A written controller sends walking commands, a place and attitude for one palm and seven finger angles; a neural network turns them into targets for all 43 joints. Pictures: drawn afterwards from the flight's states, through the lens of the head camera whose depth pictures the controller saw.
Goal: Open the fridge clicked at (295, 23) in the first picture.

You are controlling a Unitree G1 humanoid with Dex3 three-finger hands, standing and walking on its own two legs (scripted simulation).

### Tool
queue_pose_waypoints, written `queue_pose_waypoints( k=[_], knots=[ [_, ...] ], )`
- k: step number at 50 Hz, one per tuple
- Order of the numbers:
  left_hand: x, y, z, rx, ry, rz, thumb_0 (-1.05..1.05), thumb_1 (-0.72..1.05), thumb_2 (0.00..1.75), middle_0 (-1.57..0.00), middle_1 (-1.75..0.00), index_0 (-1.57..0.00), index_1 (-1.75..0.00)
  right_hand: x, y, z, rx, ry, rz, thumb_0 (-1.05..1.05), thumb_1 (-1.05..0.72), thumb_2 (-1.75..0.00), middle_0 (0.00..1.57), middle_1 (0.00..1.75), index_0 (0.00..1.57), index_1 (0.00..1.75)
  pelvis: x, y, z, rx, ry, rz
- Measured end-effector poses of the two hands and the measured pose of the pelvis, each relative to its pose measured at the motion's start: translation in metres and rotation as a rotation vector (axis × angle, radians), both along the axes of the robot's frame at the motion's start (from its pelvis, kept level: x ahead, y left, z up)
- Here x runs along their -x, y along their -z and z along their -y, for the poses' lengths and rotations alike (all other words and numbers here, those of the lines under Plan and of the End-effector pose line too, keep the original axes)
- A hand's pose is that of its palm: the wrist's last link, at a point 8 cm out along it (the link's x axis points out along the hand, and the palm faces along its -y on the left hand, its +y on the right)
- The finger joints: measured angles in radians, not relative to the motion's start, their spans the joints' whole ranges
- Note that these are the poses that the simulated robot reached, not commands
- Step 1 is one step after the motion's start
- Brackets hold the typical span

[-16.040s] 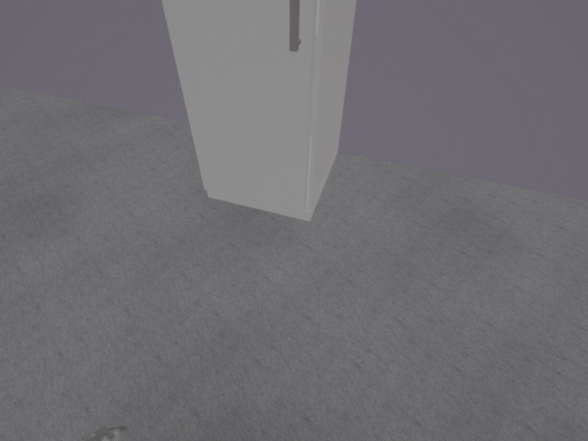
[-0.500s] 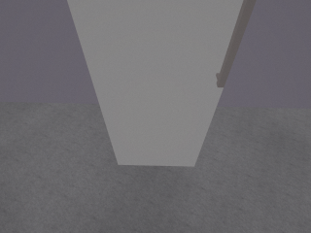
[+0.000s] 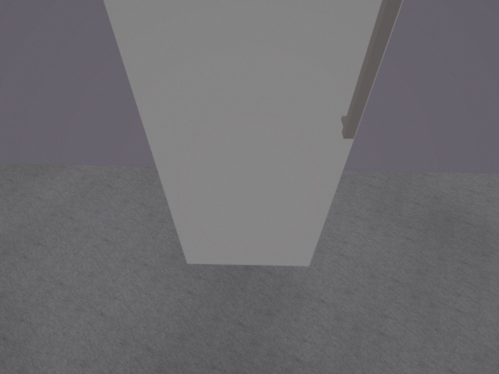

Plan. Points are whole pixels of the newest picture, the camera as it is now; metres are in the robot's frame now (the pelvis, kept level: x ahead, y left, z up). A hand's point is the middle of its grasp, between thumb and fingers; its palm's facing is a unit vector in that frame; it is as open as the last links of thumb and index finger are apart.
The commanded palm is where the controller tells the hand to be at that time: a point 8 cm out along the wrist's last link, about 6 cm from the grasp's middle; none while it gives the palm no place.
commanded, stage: shuffle to correct the standing spot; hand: right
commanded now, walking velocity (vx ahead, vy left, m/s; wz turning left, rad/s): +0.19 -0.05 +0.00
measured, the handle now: (369, 53) +0.61 -0.18 +0.23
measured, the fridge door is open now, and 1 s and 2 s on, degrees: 0 0 0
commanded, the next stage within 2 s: come to a stop and stand still in 0.42 s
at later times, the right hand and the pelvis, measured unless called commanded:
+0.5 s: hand out of the picture +0.11 -0.21 -0.19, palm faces +0.02 +0.99 -0.14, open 7.3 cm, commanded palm none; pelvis +0.10 -0.04 +0.00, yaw +0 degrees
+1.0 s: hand (365, 318) +0.28 -0.22 -0.18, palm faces +0.05 +0.98 -0.21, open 7.3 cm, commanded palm none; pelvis +0.18 -0.04 -0.01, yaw -1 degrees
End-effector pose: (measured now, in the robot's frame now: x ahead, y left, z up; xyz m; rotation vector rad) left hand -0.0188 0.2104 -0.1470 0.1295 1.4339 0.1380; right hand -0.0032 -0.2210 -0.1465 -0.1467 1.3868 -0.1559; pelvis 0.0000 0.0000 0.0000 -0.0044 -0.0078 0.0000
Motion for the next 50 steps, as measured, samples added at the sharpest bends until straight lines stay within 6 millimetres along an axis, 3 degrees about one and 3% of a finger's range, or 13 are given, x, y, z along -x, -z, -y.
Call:
queue_pose_waypoints(
  k=[8,14,17,21,27,33,36,39,45,50],
  knots=[
    [0.001,0.006,0.003,-0.003,0.014,-0.051,0.00,0.90,0.90,-0.20,-0.29,-0.20,-0.30,0.008,0.010,0.000,-0.026,0.056,-0.024,0.01,-0.90,-0.90,0.20,0.30,0.20,0.30,-0.016,0.009,0.006,-0.025,0.016,-0.002],
    [-0.024,-0.002,0.014,-0.050,0.021,-0.046,0.01,0.90,0.90,-0.20,-0.29,-0.20,-0.30,0.020,0.024,0.011,-0.067,0.112,-0.101,0.00,-0.90,-0.90,0.20,0.30,0.20,0.30,-0.041,0.015,0.025,-0.025,0.022,-0.006],
    [-0.032,-0.007,0.024,-0.068,-0.015,-0.011,0.00,0.91,0.90,-0.20,-0.29,-0.20,-0.30,0.008,0.022,0.019,-0.078,0.075,-0.162,0.01,-0.90,-0.90,0.20,0.30,0.20,0.30,-0.057,0.012,0.035,-0.026,-0.002,-0.011],
    [-0.025,-0.016,0.045,-0.048,-0.049,-0.063,0.00,0.91,0.90,-0.19,-0.29,-0.20,-0.30,-0.041,0.017,0.031,-0.074,0.036,-0.118,0.01,-0.90,-0.90,0.20,0.30,0.20,0.30,-0.077,0.005,0.040,-0.034,-0.001,-0.020],
    [-0.010,-0.026,0.075,0.015,-0.089,-0.217,0.00,0.90,0.90,-0.20,-0.29,-0.20,-0.30,-0.146,0.013,0.043,-0.044,-0.015,0.026,0.02,-0.93,-0.90,0.20,0.30,0.20,0.30,-0.110,0.003,0.038,-0.038,-0.001,-0.026],
    [-0.021,-0.020,0.076,0.058,-0.136,-0.342,0.00,0.90,0.90,-0.20,-0.29,-0.20,-0.30,-0.258,0.011,0.031,-0.021,-0.085,0.191,0.01,-0.93,-0.90,0.20,0.30,0.20,0.30,-0.155,0.014,0.029,-0.028,0.003,-0.011],
    [-0.049,-0.005,0.058,0.052,-0.146,-0.342,0.00,0.90,0.90,-0.20,-0.29,-0.21,-0.30,-0.294,0.012,0.025,0.005,-0.084,0.272,0.01,-0.92,-0.90,0.20,0.30,0.20,0.30,-0.181,0.024,0.021,-0.002,0.018,-0.001],
    [-0.101,0.005,0.032,0.003,-0.137,-0.242,0.01,0.90,0.90,-0.20,-0.29,-0.21,-0.30,-0.304,0.007,0.025,0.023,-0.079,0.281,0.00,-0.91,-0.90,0.20,0.30,0.20,0.30,-0.188,0.021,0.021,-0.001,0.025,0.012],
    [-0.217,0.006,0.002,-0.059,-0.045,0.037,0.00,0.91,0.90,-0.20,-0.29,-0.20,-0.30,-0.293,0.004,0.030,0.021,-0.051,0.228,0.00,-0.91,-0.90,0.20,0.30,0.20,0.30,-0.186,0.013,0.027,0.010,0.023,-0.004],
    [-0.278,-0.004,0.010,-0.081,0.032,0.208,0.00,0.91,0.90,-0.19,-0.29,-0.20,-0.30,-0.270,0.006,0.052,0.021,-0.016,0.214,0.00,-0.91,-0.90,0.21,0.30,0.21,0.30,-0.177,0.014,0.042,0.010,0.015,-0.008]
  ],
)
